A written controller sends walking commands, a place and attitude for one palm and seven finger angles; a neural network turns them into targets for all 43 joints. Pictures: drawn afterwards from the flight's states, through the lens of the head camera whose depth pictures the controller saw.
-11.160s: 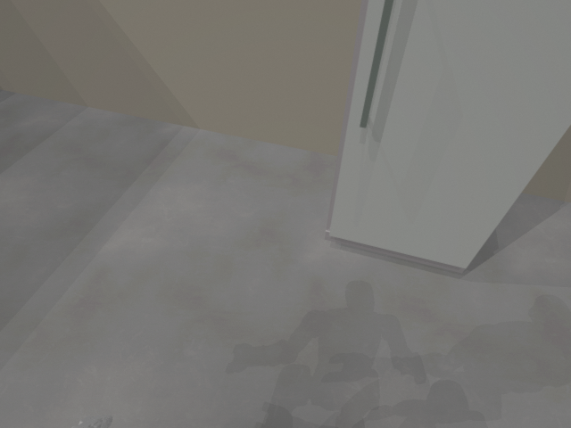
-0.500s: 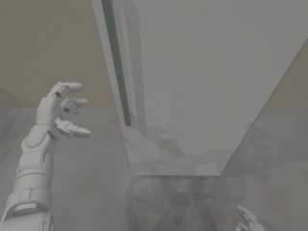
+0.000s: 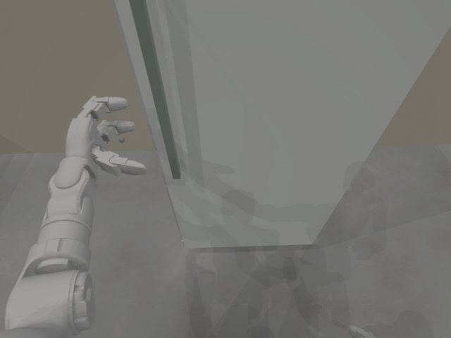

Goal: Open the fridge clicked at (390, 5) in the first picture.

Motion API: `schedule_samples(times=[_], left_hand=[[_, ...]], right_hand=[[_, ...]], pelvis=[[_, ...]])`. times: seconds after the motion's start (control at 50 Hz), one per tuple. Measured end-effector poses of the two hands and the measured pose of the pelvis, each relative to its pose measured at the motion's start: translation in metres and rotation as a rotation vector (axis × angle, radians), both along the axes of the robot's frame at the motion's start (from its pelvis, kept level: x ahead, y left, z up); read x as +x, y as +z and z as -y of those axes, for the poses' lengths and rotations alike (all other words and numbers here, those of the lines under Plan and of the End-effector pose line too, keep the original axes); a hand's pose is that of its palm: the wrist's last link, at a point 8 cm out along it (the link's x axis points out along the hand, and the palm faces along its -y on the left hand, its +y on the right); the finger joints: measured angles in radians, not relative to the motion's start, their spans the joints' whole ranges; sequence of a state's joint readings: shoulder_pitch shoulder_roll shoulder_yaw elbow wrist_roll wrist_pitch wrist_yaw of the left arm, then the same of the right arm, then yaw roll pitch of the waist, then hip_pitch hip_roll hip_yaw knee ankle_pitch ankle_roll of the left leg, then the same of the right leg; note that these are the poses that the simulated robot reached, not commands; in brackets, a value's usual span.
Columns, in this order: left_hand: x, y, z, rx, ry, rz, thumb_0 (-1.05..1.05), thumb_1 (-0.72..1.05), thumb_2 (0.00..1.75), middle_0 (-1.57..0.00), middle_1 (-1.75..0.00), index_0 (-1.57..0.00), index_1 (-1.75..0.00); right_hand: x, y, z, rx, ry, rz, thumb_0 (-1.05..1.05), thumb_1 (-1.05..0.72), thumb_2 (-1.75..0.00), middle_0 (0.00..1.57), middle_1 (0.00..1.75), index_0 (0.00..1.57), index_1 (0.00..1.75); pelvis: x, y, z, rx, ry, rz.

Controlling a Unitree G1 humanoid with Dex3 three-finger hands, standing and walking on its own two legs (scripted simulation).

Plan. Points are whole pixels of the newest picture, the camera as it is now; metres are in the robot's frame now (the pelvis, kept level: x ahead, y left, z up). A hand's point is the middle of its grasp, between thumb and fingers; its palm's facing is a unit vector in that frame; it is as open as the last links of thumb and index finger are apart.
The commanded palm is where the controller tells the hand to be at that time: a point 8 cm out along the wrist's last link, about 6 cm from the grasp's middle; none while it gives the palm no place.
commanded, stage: move the hooked fingers beside the handle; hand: left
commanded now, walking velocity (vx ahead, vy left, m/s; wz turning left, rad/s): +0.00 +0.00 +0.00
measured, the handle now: (161, 94) +0.52 +0.13 +0.15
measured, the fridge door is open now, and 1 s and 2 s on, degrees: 0 0 0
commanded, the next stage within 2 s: feel for the door with the fingertips in 1.00 s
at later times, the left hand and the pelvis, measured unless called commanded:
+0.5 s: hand (130, 131) +0.46 +0.19 +0.11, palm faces +0.04 -1.00 +0.00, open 14.0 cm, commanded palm +0.43 +0.24 +0.12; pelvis +0.00 +0.00 -0.01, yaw -1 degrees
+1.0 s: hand (131, 131) +0.45 +0.18 +0.12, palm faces +0.04 -1.00 +0.01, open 14.0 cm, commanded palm +0.42 +0.23 +0.12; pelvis +0.00 +0.00 -0.01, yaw +0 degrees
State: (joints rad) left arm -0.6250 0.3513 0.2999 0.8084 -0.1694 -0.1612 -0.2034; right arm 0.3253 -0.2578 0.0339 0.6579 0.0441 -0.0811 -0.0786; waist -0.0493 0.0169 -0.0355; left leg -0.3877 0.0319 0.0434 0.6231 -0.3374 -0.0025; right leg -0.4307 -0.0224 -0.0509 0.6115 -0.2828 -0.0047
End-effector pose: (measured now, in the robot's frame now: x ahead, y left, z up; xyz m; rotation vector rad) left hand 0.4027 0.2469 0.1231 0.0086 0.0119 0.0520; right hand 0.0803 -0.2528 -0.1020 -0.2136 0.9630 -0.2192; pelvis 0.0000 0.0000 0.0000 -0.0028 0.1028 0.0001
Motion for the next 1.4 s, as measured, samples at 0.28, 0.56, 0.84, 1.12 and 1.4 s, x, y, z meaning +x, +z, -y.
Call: schedule_samples(times=[0.28, 0.56, 0.84, 1.12, 1.4], left_hand=[[0.033, -0.001, 0.012, -0.014, -0.017, 0.003, -0.01, -0.50, 0.30, -0.30, -1.20, -0.30, -1.20], [0.031, -0.010, 0.004, -0.016, -0.009, 0.015, -0.02, -0.50, 0.30, -0.30, -1.20, -0.30, -1.20], [0.025, -0.008, 0.009, -0.020, -0.013, 0.006, -0.01, -0.50, 0.30, -0.30, -1.20, -0.30, -1.20], [0.028, -0.007, 0.013, -0.009, -0.016, 0.005, -0.01, -0.50, 0.30, -0.30, -1.20, -0.30, -1.20], [0.023, -0.005, 0.043, -0.015, -0.031, 0.029, -0.01, -0.50, 0.30, -0.30, -1.20, -0.30, -1.20]], right_hand=[[-0.035, -0.008, 0.006, -0.010, -0.035, -0.105, 0.01, -0.90, -0.89, 0.20, 0.30, 0.21, 0.30], [-0.051, -0.009, 0.002, -0.001, -0.070, -0.161, 0.01, -0.90, -0.89, 0.20, 0.30, 0.21, 0.30], [-0.011, -0.006, -0.004, 0.005, -0.014, -0.062, 0.01, -0.90, -0.89, 0.20, 0.30, 0.21, 0.30], [-0.014, -0.009, -0.003, 0.010, -0.011, -0.079, 0.01, -0.90, -0.89, 0.20, 0.30, 0.21, 0.30], [-0.025, -0.011, -0.001, 0.028, -0.028, -0.092, 0.01, -0.90, -0.89, 0.20, 0.30, 0.21, 0.30]], pelvis=[[-0.004, -0.005, -0.001, -0.002, -0.006, -0.048], [0.000, -0.006, -0.004, -0.007, -0.016, -0.059], [0.001, -0.006, -0.006, -0.008, -0.005, -0.050], [0.000, -0.007, -0.004, -0.008, -0.001, -0.054], [0.000, -0.006, -0.001, -0.004, -0.007, -0.042]])
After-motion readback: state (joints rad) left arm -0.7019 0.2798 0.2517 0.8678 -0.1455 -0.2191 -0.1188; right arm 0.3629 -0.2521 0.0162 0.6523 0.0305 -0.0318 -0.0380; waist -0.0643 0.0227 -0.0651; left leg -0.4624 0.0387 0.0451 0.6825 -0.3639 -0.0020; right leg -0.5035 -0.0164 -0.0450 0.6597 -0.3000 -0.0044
